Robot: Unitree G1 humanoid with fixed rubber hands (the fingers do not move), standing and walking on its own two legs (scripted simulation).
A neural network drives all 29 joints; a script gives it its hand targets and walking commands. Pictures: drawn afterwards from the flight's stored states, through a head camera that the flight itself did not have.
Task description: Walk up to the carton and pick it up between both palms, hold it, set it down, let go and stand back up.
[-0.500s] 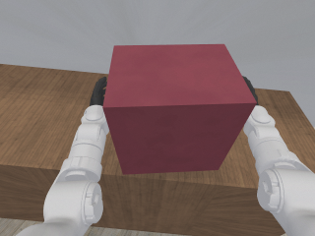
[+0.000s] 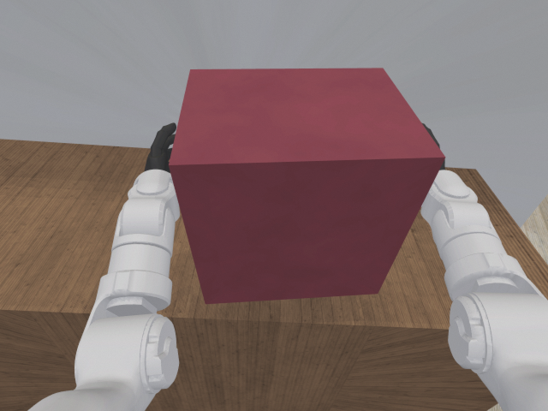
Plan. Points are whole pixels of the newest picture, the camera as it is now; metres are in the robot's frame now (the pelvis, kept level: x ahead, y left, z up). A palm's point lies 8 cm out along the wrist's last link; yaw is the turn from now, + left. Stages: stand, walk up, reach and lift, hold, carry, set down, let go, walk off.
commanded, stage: reach and lift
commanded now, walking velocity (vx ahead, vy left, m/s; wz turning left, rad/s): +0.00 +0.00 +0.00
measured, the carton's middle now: (291, 190) +0.43 +0.01 +0.14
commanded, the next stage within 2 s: hold in 1.68 s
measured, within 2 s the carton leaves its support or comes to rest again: neither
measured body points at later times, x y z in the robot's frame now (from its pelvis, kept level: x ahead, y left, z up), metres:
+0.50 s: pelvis +0.00 +0.00 +0.00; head -0.06 +0.02 +0.45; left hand +0.39 +0.20 +0.22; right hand +0.40 -0.19 +0.23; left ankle +0.02 +0.13 -0.75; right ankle +0.01 -0.13 -0.75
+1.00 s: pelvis +0.00 +0.01 +0.00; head -0.07 +0.03 +0.44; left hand +0.39 +0.20 +0.25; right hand +0.39 -0.19 +0.26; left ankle +0.02 +0.13 -0.75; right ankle +0.01 -0.13 -0.75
